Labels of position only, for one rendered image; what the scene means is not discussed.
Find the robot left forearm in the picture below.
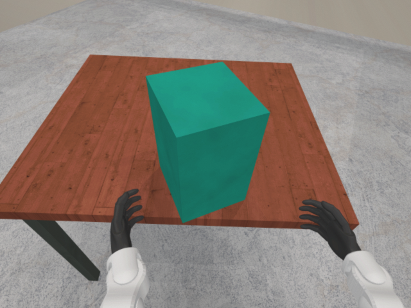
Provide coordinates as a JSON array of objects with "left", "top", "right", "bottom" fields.
[{"left": 100, "top": 247, "right": 150, "bottom": 308}]

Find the carton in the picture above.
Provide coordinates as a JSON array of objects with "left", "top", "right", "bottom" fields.
[{"left": 146, "top": 62, "right": 270, "bottom": 223}]

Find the robot left hand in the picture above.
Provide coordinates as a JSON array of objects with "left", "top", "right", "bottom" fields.
[{"left": 110, "top": 189, "right": 144, "bottom": 254}]

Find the robot right hand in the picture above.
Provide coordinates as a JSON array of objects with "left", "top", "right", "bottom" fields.
[{"left": 299, "top": 200, "right": 361, "bottom": 260}]

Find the table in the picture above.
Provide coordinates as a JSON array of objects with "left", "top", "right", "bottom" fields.
[{"left": 0, "top": 55, "right": 359, "bottom": 281}]

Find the robot right forearm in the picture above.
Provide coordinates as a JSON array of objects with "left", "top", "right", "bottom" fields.
[{"left": 341, "top": 251, "right": 406, "bottom": 308}]

